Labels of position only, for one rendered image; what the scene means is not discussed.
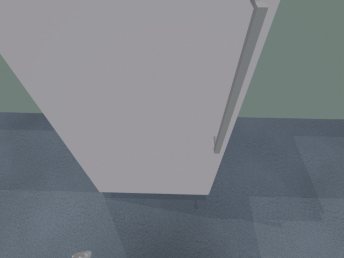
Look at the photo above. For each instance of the fridge door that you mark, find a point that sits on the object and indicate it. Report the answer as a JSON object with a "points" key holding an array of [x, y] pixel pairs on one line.
{"points": [[136, 89]]}

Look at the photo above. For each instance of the handle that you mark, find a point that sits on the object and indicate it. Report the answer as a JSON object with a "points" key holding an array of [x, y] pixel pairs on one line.
{"points": [[253, 32]]}

